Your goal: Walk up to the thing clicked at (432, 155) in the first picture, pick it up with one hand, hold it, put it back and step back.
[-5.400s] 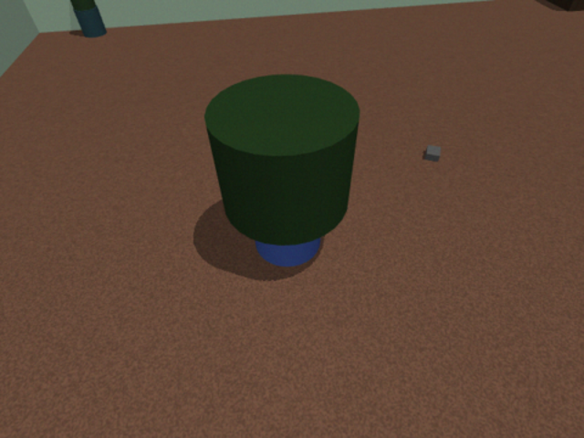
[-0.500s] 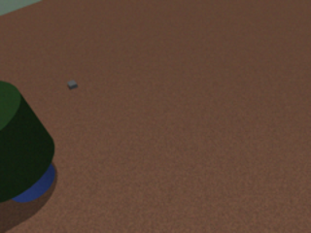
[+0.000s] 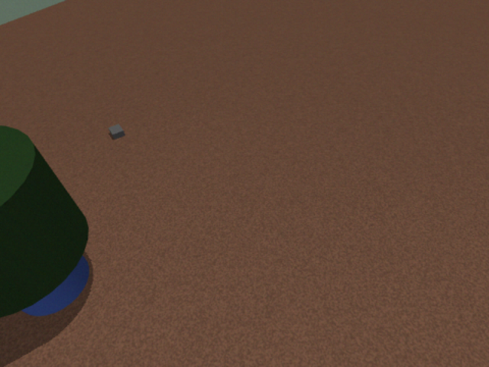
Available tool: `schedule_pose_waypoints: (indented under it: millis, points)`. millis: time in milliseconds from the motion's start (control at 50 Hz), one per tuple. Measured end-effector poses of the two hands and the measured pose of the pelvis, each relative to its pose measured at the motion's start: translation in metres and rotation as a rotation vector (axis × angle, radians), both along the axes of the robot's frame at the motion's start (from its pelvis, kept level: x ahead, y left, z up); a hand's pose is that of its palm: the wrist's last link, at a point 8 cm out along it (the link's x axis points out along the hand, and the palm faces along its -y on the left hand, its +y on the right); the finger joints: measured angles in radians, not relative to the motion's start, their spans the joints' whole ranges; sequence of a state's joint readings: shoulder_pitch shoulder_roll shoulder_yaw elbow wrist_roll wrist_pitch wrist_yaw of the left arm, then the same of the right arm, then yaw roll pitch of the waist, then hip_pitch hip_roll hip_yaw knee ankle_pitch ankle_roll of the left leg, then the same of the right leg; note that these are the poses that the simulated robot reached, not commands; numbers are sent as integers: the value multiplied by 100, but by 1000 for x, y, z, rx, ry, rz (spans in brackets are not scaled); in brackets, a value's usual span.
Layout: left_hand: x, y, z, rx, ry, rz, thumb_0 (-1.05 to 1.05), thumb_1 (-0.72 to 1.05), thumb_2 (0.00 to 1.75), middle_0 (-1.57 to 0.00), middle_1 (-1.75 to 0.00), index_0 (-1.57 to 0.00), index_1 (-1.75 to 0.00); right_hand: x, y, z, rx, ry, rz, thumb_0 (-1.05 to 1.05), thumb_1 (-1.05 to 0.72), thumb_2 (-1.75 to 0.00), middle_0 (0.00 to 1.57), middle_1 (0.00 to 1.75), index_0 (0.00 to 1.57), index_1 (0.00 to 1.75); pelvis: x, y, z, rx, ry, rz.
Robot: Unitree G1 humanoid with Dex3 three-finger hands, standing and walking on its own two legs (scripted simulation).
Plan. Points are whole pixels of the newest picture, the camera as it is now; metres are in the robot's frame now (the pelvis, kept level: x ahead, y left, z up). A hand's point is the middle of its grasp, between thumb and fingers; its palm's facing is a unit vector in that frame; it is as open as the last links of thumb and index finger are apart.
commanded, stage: stand
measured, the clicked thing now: (116, 131) +1.62 +0.90 -0.76
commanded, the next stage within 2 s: walk up in 0.56 s
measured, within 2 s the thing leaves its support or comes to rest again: neither
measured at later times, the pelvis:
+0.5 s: pelvis +0.00 +0.00 +0.00, yaw +0 degrees
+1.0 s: pelvis +0.10 -0.06 +0.00, yaw -2 degrees
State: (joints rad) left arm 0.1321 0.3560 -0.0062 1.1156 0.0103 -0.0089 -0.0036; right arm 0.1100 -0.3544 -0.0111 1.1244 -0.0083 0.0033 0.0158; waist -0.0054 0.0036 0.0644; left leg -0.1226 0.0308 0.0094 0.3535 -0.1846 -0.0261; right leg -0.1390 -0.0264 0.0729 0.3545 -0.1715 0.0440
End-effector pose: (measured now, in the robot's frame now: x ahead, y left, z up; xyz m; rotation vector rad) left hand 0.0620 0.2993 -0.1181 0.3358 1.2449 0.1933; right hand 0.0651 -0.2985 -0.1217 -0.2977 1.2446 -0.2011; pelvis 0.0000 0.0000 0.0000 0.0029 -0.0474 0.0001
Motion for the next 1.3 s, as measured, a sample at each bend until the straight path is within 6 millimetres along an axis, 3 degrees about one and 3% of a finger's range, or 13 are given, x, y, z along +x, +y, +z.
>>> schedule_pose_waypoints:
  millis: [600, 700, 820, 900, 980, 1060, 1180, 1300]
  points:
    - [13, -2, 3, -15, -45, 1, 1, 90, 90, -21, -30, -20, -30, 8, -3, 4, 7, -32, 11, 1, -90, -90, 20, 30, 20, 30, 5, -3, 0, 0, 2, 0]
    - [19, 6, 12, 7, -33, -22, 1, 90, 90, -21, -30, -20, -30, 7, -24, 8, 6, -83, -19, 1, -90, -90, 21, 31, 20, 30, 16, -12, -1, 2, 19, -42]
    - [48, -1, 23, 75, -67, -50, 1, 90, 90, -21, -30, -20, -30, 9, -74, -5, -17, -57, -68, 1, -90, -90, 21, 31, 20, 30, 40, -42, -13, 7, -8, -66]
    - [45, -12, 29, 110, -103, 11, 1, 90, 90, -21, -30, -20, -30, 37, -92, -11, -25, -22, -51, 1, -90, -90, 20, 30, 20, 30, 64, -55, -14, -6, -11, -39]
    - [42, -24, 36, 101, -45, 43, 1, 90, 90, -21, -30, -20, -30, 83, -92, 0, 10, -79, -14, 1, -91, -90, 20, 30, 20, 30, 90, -60, -2, -9, -12, -41]
    - [58, -31, 32, 85, -16, 63, 1, 90, 90, -21, -30, -20, -30, 124, -89, 4, 26, -93, 28, 1, -91, -90, 20, 30, 20, 30, 121, -63, -1, -20, -7, -24]
    - [114, -30, 11, 44, -12, 74, 1, 90, 90, -21, -30, -20, -30, 192, -76, 4, 20, -53, 85, 1, -91, -90, 20, 30, 20, 30, 182, -58, -9, -35, 5, 6]
    - [194, -13, -23, 8, 4, 78, 1, 90, 90, -21, -30, -20, -30, 294, -52, -2, -23, -78, 127, 1, -90, -90, 20, 30, 20, 30, 262, -39, -29, -1, 18, 25]
